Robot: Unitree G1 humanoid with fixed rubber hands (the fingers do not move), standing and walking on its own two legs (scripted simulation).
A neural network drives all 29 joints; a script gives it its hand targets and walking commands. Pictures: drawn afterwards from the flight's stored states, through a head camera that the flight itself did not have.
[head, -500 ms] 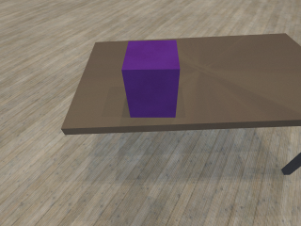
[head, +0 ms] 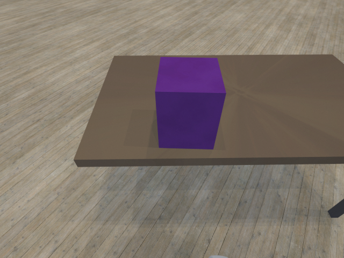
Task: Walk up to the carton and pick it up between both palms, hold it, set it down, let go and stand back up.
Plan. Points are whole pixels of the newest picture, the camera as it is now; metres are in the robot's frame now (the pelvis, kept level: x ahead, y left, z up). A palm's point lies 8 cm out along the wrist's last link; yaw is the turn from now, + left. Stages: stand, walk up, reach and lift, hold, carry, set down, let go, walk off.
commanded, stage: walk up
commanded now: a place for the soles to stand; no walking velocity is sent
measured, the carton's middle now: (187, 104) +0.62 -0.03 +0.01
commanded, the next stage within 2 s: none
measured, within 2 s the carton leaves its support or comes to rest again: neither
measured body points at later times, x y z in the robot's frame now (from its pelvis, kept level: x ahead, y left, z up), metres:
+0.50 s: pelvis +0.14 -0.02 -0.01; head +0.17 -0.01 +0.44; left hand +0.12 +0.23 -0.15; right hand +0.22 -0.27 -0.13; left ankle +0.23 +0.10 -0.70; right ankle +0.12 -0.15 -0.73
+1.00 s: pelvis +0.16 -0.05 -0.01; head +0.18 -0.07 +0.43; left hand +0.30 +0.21 -0.11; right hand +0.23 -0.33 -0.14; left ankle +0.25 +0.10 -0.71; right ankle +0.18 -0.18 -0.73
